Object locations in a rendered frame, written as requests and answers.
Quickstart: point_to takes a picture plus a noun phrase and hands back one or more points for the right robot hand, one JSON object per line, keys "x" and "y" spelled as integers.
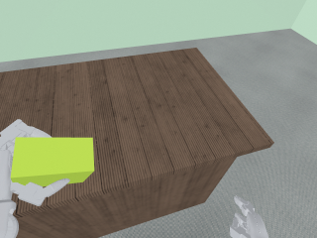
{"x": 250, "y": 227}

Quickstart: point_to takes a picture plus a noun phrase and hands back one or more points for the robot left forearm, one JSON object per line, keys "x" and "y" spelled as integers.
{"x": 9, "y": 225}

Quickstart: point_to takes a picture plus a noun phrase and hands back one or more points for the table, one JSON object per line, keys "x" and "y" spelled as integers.
{"x": 165, "y": 127}

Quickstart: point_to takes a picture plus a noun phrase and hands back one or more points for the left robot hand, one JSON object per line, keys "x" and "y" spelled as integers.
{"x": 31, "y": 192}

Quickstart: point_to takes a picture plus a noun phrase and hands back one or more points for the sponge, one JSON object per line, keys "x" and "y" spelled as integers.
{"x": 44, "y": 160}

